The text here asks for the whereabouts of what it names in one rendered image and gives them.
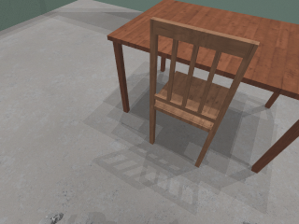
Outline robot left hand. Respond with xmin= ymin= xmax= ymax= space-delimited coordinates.
xmin=38 ymin=212 xmax=64 ymax=224

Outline table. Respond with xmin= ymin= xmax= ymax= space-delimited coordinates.
xmin=107 ymin=0 xmax=299 ymax=174

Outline chair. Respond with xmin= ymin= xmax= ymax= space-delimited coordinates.
xmin=149 ymin=17 xmax=260 ymax=168

